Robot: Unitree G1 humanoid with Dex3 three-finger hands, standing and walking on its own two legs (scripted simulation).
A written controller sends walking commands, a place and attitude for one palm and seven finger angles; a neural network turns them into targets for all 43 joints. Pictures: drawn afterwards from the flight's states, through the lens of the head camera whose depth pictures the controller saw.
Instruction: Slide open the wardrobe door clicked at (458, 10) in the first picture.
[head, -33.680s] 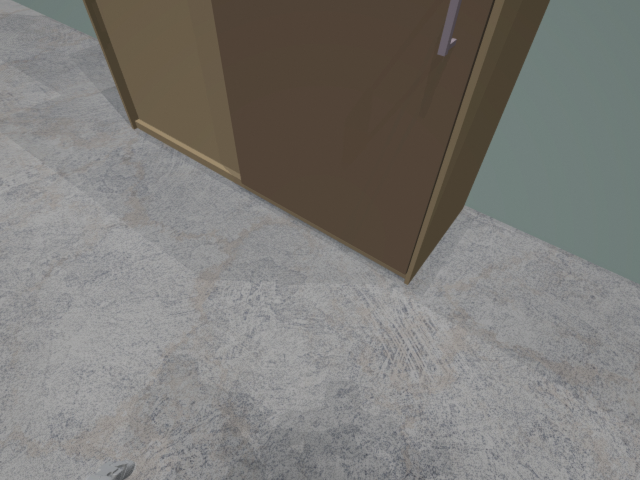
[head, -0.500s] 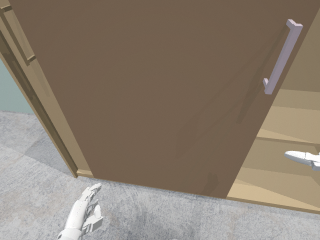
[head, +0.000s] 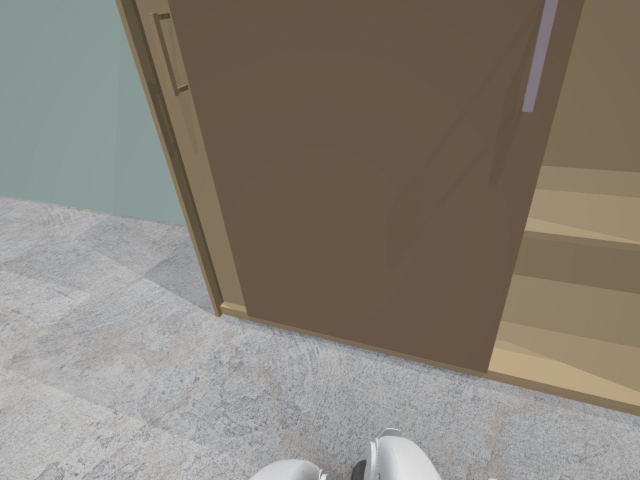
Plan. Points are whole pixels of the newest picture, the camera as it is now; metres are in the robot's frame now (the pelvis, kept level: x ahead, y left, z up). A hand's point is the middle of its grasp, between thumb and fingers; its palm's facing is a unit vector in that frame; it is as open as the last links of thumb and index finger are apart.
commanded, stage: relax the arm and regain balance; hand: right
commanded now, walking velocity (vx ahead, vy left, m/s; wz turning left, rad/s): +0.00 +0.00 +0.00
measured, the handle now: (538, 51) +0.74 -0.32 +0.34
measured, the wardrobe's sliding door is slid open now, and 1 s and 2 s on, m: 0.70 0.70 0.70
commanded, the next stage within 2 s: none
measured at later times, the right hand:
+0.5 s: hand out of the picture -0.35 -0.32 -0.02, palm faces +0.14 +0.96 -0.23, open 16.3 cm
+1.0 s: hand out of the picture -0.78 -0.47 -0.04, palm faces +0.11 +0.93 -0.35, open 16.3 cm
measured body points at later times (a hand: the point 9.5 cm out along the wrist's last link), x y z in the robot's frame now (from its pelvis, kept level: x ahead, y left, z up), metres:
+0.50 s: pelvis -0.45 -0.11 +0.11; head -0.49 -0.11 +0.56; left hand -0.47 +0.12 -0.04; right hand -0.36 -0.37 +0.00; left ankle -0.51 +0.02 -0.56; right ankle -0.34 -0.12 -0.61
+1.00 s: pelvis -0.80 -0.22 +0.11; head -0.83 -0.22 +0.56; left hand -0.73 +0.05 -0.02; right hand -0.78 -0.52 -0.01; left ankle -0.83 -0.15 -0.62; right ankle -0.64 -0.29 -0.59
